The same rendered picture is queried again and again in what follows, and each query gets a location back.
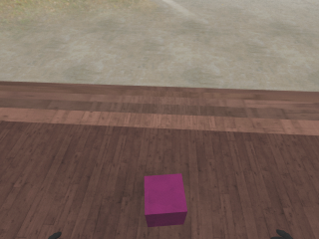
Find carton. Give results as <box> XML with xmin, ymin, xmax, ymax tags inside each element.
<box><xmin>144</xmin><ymin>173</ymin><xmax>187</xmax><ymax>227</ymax></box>

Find right robot hand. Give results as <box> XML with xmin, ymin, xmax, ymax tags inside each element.
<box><xmin>270</xmin><ymin>229</ymin><xmax>293</xmax><ymax>239</ymax></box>

